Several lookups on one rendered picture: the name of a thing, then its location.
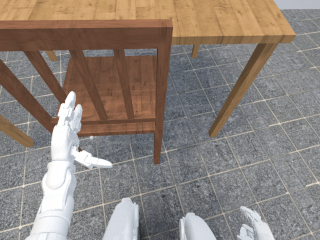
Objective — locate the left robot forearm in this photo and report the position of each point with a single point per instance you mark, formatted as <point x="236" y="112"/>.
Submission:
<point x="56" y="209"/>

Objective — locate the right robot thigh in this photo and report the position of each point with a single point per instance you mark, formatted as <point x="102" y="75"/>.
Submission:
<point x="193" y="227"/>

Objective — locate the left robot shin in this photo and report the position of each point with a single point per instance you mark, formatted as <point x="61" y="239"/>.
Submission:
<point x="135" y="231"/>

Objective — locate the left robot hand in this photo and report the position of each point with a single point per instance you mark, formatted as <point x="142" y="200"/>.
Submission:
<point x="64" y="135"/>

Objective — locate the chair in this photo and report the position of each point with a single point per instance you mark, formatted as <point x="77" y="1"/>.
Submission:
<point x="119" y="95"/>

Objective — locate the right robot hand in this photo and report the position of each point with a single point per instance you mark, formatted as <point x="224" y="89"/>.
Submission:
<point x="260" y="230"/>

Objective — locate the table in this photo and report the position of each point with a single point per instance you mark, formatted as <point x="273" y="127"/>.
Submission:
<point x="195" y="22"/>

